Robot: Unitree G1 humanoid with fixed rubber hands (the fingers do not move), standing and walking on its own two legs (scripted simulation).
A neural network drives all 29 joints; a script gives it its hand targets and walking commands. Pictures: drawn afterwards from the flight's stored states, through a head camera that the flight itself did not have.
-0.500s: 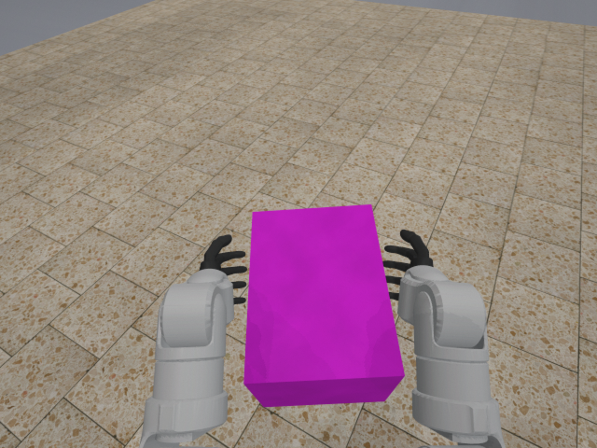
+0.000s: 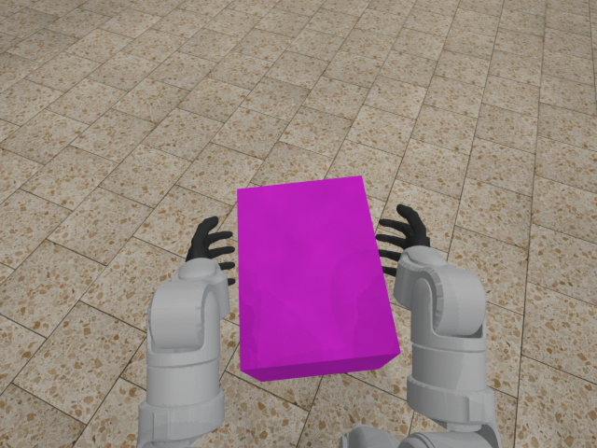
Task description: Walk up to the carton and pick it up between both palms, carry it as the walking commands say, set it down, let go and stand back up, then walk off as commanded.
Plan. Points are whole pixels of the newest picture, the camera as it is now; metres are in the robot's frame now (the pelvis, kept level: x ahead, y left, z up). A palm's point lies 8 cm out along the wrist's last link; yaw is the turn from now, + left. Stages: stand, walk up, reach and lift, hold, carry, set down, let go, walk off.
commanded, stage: carry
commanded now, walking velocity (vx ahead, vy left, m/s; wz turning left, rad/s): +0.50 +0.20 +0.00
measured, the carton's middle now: (310, 281) +0.34 -0.01 -0.04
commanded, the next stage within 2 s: none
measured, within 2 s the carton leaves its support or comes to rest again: neither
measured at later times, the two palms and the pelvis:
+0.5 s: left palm (122, 95) +0.64 +0.29 +0.08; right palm (277, 87) +0.66 +0.03 +0.08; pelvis +0.34 +0.15 -0.02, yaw +4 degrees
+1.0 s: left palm (102, 21) +0.86 +0.38 +0.09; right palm (234, 14) +0.87 +0.12 +0.10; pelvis +0.57 +0.24 +0.00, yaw +3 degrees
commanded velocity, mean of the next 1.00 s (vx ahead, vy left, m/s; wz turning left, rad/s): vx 0.19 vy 0.08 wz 0.00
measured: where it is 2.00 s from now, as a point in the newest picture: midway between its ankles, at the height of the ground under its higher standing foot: (216, 294)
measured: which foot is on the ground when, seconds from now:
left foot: down 0.00-0.20, up 0.22-0.48, down 0.50-1.00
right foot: up 0.00-0.14, down 0.16-0.50, up 0.52-0.76, down 0.78-1.00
